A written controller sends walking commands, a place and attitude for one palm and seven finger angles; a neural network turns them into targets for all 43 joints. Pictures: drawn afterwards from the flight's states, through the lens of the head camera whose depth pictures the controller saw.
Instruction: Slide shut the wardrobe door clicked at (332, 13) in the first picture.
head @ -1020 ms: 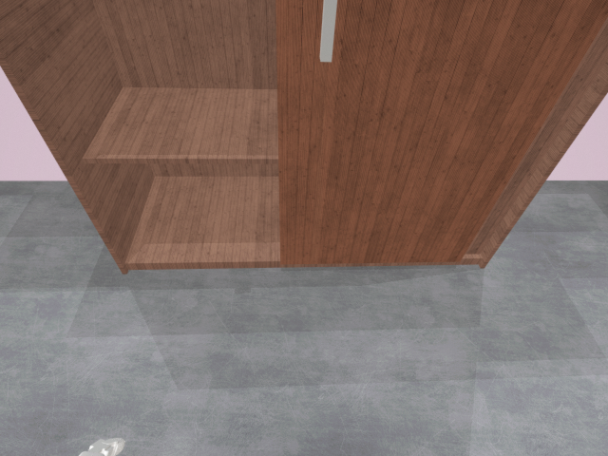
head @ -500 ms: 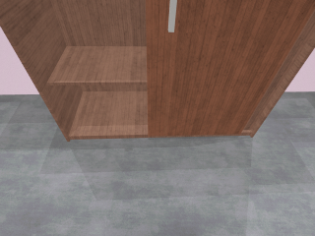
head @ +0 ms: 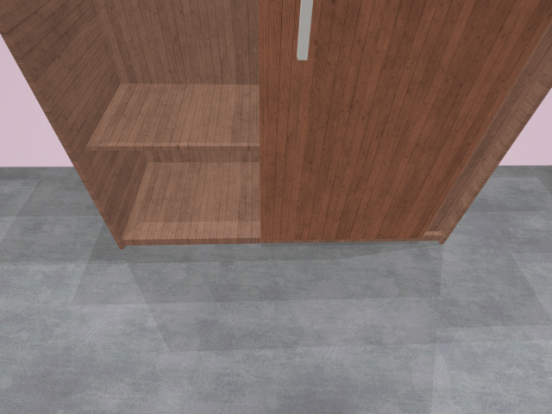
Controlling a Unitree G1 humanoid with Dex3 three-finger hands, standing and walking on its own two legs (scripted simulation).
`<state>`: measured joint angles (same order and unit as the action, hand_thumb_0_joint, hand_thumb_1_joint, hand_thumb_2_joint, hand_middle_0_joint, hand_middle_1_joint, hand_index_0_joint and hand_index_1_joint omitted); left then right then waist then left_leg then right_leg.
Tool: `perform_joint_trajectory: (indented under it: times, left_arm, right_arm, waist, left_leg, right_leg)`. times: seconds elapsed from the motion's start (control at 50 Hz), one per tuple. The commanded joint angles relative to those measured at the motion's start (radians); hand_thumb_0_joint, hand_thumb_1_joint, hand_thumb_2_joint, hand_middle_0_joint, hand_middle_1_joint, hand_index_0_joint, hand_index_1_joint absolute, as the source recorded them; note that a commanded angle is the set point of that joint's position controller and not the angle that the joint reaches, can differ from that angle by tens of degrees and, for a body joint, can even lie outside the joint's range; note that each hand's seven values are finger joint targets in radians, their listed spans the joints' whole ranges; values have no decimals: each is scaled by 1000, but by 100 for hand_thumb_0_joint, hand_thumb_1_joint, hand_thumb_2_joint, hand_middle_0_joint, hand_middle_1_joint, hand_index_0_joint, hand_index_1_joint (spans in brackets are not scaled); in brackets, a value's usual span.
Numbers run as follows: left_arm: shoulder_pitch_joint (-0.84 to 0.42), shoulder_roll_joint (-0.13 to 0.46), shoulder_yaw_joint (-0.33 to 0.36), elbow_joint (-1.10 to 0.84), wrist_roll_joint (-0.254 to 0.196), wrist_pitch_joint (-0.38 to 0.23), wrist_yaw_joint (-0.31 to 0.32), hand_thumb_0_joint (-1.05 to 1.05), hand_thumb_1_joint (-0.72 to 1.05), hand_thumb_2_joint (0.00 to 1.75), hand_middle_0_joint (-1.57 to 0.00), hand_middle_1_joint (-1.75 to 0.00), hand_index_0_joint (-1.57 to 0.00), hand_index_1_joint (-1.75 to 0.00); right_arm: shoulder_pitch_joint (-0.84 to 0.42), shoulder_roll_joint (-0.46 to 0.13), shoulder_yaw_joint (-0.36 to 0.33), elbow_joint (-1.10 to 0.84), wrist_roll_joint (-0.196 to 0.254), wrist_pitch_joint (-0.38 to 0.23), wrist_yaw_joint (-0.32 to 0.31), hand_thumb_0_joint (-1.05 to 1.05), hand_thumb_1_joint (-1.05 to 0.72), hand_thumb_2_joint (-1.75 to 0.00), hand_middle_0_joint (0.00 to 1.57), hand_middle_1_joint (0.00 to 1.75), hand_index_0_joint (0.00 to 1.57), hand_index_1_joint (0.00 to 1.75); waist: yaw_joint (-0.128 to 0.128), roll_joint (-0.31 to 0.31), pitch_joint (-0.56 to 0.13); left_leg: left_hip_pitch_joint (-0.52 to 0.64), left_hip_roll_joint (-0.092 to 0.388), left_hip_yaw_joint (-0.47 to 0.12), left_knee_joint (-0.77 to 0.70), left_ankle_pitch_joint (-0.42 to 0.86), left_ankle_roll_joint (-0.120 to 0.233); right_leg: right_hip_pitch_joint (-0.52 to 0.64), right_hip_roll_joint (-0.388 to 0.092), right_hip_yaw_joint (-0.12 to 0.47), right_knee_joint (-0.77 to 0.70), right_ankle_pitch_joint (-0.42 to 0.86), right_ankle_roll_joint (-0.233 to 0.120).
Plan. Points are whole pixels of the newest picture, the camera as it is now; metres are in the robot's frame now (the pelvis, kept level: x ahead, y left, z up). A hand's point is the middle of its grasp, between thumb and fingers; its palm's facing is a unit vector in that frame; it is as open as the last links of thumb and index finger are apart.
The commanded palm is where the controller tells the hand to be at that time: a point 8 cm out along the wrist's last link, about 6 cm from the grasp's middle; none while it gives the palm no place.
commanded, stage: look at it before walking up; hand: right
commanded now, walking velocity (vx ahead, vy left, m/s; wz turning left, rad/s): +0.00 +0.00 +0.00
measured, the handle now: (303, 23) +0.91 -0.01 +0.18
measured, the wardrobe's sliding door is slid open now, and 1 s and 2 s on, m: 0.61 0.61 0.61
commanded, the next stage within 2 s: take the last steps up to it in 0.42 s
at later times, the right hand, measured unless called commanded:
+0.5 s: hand out of the picture +0.07 -0.25 -0.15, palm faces -0.02 +0.94 -0.34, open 7.4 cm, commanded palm none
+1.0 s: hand out of the picture +0.01 -0.15 -0.18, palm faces +0.04 +0.99 -0.17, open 7.4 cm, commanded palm none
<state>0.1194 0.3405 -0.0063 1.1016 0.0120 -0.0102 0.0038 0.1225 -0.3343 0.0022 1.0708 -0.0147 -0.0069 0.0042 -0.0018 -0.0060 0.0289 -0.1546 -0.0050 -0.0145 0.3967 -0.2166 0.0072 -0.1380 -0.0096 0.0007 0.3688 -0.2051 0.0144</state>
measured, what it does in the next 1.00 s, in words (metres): lifts its right foot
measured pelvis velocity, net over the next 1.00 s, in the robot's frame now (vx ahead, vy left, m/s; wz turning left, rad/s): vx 0.08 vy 0.01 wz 0.05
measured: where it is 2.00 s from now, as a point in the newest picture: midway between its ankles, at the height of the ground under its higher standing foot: (262, 364)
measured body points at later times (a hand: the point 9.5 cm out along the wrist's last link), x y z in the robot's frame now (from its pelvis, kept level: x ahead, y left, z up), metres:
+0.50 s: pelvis +0.00 +0.00 +0.00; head +0.00 +0.00 +0.45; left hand +0.08 +0.30 -0.13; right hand +0.08 -0.30 -0.13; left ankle +0.00 +0.11 -0.75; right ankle +0.00 -0.13 -0.75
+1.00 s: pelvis +0.08 +0.01 -0.01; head +0.09 +0.01 +0.44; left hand +0.07 +0.25 -0.17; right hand +0.01 -0.20 -0.17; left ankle +0.00 +0.11 -0.75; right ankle +0.05 -0.10 -0.69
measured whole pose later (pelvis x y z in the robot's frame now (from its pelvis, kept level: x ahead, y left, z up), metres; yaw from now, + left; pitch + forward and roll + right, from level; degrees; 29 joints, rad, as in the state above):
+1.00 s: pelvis +0.08 +0.01 -0.01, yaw +3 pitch +0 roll +1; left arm 0.29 0.18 0.03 1.13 0.02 0.01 0.00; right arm 0.45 -0.14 -0.02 1.11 -0.03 -0.06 -0.01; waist -0.04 0.00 0.02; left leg -0.10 -0.05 -0.03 0.48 -0.38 0.04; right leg -0.40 -0.07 -0.08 1.00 -0.51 0.01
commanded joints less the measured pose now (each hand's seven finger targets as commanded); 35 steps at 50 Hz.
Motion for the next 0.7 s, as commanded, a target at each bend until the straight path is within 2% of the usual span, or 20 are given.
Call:
perform_joint_trajectory:
  times: [0.0, 0.06, 0.18, 0.26, 0.38, 0.52, 0.56, 0.58, 0.62, 0.64, 0.68]
  left_arm:
    - [-42, 201, 44, -59, -2, -26, 10, 0, 90, 90, -20, -30, -20, -30]
    - [-41, 202, 45, -60, -3, -27, 11, 0, 90, 90, -20, -30, -20, -30]
    - [-50, 203, 44, -59, -3, -25, 11, 0, 90, 90, -20, -30, -20, -30]
    - [-46, 205, 43, -59, -4, -25, 11, 0, 90, 90, -20, -30, -20, -30]
    - [-47, 204, 43, -57, -4, -25, 12, 0, 90, 90, -20, -30, -20, -30]
    - [-45, 205, 41, -52, -4, -23, 11, 0, 90, 90, -20, -30, -20, -30]
    - [19, 71, 12, -24, 4, -6, 5, 0, 90, 90, -20, -30, -20, -30]
    - [36, 70, 13, -17, 8, 2, 4, 0, 90, 90, -20, -30, -20, -30]
    - [53, 80, 22, -20, 13, 7, 1, 0, 90, 90, -20, -30, -20, -30]
    - [59, 86, 27, -26, 13, 6, 0, 0, 90, 90, -20, -30, -20, -30]
    - [83, 94, 38, -32, 13, 2, 1, 0, 90, 90, -20, -30, -20, -30]
  right_arm:
    - [-36, -217, -41, -60, 4, -25, -16, 0, -90, -90, 20, 30, 20, 30]
    - [-34, -218, -41, -61, 4, -25, -17, 0, -90, -90, 20, 30, 20, 30]
    - [-31, -216, -41, -56, 4, -24, -16, 0, -90, -90, 20, 30, 20, 30]
    - [-27, -219, -40, -56, 3, -25, -16, 0, -90, -90, 20, 30, 20, 30]
    - [-19, -220, -40, -51, 4, -27, -18, 0, -90, -90, 20, 30, 20, 30]
    - [-20, -220, -39, -50, 4, -26, -17, 0, -90, -90, 20, 30, 20, 30]
    - [54, -89, -13, -15, 4, -6, -21, 0, -90, -90, 20, 30, 20, 30]
    - [70, -86, -11, -10, 2, 3, -18, 0, -90, -90, 20, 30, 20, 30]
    - [92, -91, -20, -16, -3, 12, -8, 0, -90, -90, 20, 30, 20, 30]
    - [103, -88, -24, -22, -5, 13, -3, 0, -90, -90, 20, 30, 20, 30]
    - [128, -72, -30, -32, -7, 9, 4, 0, -90, -90, 20, 30, 20, 30]
  waist:
    - [1, 12, -69]
    - [1, 15, -81]
    - [1, 0, -60]
    - [1, 18, -69]
    - [1, 13, -75]
    - [2, 9, -57]
    - [2, 27, -72]
    - [0, 30, -31]
    - [1, 20, 37]
    - [2, 11, 67]
    - [5, -28, 83]
  left_leg:
    - [7, 122, -100, -67, 148, 29]
    - [16, 120, -95, -61, 175, 28]
    - [4, 122, -100, -76, 149, 27]
    - [11, 122, -100, -77, 170, 27]
    - [23, 127, -96, -79, 208, 27]
    - [18, 123, -101, -94, 161, 26]
    - [2, 112, -98, -95, -9, 7]
    - [-34, 102, -107, -97, -137, 9]
    - [-101, 81, -120, -84, -285, 19]
    - [-129, 71, -118, -64, -310, 24]
    - [-171, 44, -98, 4, -315, 31]
  right_leg:
    - [15, -108, 91, -51, 144, -39]
    - [26, -111, 91, -48, 170, -39]
    - [24, -109, 89, -59, 142, -38]
    - [34, -110, 89, -55, 158, -39]
    - [46, -112, 85, -57, 180, -38]
    - [34, -110, 90, -71, 142, -35]
    - [42, -105, 63, -53, 22, -16]
    - [15, -98, 56, -46, -90, -15]
    - [-41, -100, 64, -56, -273, -25]
    - [-62, -110, 77, -64, -325, -34]
    - [-68, -144, 111, -75, -389, -59]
